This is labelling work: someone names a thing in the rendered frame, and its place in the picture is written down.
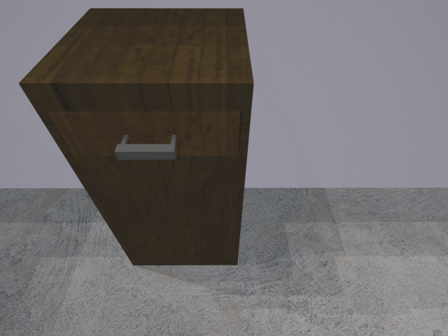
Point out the handle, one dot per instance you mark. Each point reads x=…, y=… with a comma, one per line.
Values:
x=126, y=151

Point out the drawer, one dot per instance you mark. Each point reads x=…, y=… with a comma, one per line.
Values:
x=199, y=133

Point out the cabinet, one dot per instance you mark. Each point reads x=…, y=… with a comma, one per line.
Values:
x=186, y=211

